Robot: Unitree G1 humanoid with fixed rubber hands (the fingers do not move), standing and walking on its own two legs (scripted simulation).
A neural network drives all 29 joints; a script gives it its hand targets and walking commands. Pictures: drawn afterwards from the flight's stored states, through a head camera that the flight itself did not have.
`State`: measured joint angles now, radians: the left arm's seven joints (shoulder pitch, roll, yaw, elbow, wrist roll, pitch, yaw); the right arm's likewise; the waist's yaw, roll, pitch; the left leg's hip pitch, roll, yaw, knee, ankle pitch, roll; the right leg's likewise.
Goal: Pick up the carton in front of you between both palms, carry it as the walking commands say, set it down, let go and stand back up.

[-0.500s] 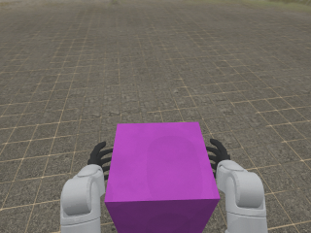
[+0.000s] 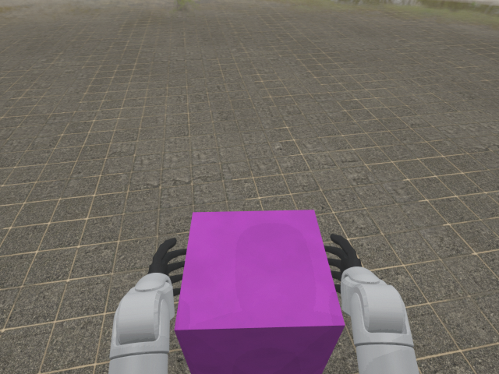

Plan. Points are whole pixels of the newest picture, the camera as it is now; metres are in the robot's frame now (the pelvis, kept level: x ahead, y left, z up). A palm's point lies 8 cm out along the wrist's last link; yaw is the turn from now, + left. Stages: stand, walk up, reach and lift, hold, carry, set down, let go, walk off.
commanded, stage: carry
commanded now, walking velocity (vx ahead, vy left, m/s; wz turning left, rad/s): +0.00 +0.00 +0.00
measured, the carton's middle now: (255, 301) +0.28 +0.00 -0.02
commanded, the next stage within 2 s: hold in 0.82 s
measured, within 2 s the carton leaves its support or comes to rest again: neither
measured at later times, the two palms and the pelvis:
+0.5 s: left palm (166, 281) +0.29 +0.15 +0.04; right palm (347, 274) +0.29 -0.15 +0.04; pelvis -0.01 -0.01 +0.00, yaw +0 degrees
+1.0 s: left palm (181, 282) +0.28 +0.12 +0.04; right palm (366, 288) +0.26 -0.18 +0.04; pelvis -0.01 -0.01 +0.01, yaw -5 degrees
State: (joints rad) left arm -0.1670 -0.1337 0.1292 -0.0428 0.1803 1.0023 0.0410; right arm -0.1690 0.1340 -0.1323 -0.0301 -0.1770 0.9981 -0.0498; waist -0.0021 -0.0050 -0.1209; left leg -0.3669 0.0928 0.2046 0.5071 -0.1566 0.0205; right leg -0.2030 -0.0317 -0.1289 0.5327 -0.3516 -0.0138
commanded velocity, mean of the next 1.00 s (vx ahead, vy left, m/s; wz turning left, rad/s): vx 0.00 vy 0.00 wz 0.00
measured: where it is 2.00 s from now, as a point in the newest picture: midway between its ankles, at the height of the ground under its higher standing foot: outside the picture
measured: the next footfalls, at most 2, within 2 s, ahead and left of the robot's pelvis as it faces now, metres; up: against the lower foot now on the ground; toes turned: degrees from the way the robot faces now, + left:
none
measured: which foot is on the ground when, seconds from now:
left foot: down 0.00-1.00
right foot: down 0.00-1.00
